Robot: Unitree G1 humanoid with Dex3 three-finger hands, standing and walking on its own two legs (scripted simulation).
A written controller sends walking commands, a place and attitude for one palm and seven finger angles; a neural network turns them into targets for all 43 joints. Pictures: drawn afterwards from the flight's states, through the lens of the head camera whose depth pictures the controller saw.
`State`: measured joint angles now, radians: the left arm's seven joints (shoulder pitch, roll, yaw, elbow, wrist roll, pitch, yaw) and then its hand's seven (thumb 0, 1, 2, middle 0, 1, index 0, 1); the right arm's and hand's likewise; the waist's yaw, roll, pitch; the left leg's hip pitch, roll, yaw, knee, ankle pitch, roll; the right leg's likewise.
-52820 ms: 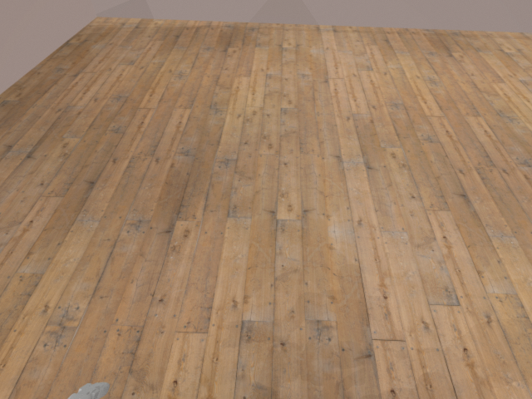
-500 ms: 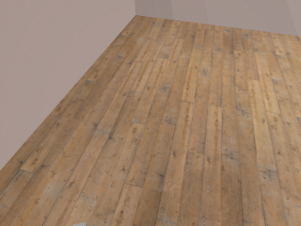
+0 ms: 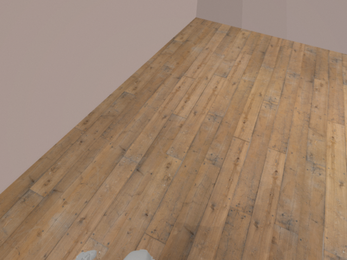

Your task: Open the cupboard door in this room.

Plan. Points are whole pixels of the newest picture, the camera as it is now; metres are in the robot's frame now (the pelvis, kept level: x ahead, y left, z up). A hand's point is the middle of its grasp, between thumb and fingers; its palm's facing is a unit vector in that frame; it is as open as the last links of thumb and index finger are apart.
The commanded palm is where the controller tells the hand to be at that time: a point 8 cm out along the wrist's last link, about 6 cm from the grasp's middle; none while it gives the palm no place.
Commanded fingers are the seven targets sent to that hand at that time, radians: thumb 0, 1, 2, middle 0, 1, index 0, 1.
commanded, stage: turn to face it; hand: left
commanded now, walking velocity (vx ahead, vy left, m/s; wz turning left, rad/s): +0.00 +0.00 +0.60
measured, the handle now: out of the picture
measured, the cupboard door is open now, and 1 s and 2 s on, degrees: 49 49 49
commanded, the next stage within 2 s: none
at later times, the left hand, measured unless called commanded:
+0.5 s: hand out of the picture +0.13 +0.22 -0.14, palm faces +0.32 -0.90 -0.29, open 7.4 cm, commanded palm none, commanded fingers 0.00 0.90 0.90 -0.20 -0.30 -0.20 -0.30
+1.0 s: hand out of the picture +0.04 +0.18 -0.15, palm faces +0.61 -0.75 -0.26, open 7.4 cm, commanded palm none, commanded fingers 0.00 0.90 0.90 -0.20 -0.30 -0.20 -0.30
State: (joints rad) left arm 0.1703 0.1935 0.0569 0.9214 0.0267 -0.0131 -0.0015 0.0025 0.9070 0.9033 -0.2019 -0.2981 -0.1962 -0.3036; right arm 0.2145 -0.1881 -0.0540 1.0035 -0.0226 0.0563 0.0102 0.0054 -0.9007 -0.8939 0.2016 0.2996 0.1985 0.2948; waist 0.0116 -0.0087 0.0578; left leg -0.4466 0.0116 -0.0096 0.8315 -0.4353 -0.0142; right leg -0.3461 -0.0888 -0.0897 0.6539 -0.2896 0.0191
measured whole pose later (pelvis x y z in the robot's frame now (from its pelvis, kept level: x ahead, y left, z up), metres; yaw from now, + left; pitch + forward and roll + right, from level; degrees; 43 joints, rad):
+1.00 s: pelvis +0.09 -0.05 +0.01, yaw +37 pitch +0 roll -1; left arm 0.15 0.25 0.06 0.88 0.01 0.05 0.00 0.01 0.91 0.90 -0.20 -0.30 -0.20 -0.30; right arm 0.16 -0.23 -0.05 0.90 -0.03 0.05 0.01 0.00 -0.90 -0.89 0.20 0.30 0.20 0.30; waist 0.00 0.01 0.11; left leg -0.33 0.00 -0.08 0.56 -0.23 -0.01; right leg -0.40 -0.04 -0.04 0.84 -0.45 0.07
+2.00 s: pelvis +0.11 -0.07 +0.01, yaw +75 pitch +1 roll +0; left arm 0.19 0.25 0.06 0.91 0.02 0.07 0.01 0.01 0.90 0.90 -0.20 -0.30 -0.20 -0.30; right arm 0.13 -0.22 -0.05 0.88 -0.03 0.03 0.01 0.00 -0.90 -0.89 0.20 0.30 0.20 0.29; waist 0.01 -0.06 0.11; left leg -0.32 -0.02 0.00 0.62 -0.31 0.02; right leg -0.44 -0.10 -0.06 1.02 -0.52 0.08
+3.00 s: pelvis +0.15 -0.05 +0.01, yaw +106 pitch +0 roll +1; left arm 0.21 0.21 0.04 0.90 0.03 0.01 0.01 0.00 0.90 0.90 -0.20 -0.30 -0.20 -0.30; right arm 0.15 -0.22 -0.07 0.95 -0.01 0.07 0.02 0.01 -0.90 -0.89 0.20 0.30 0.20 0.29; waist 0.00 -0.03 0.10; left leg -0.39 -0.01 0.03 0.86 -0.48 -0.04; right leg -0.22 -0.10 -0.09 0.55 -0.32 0.03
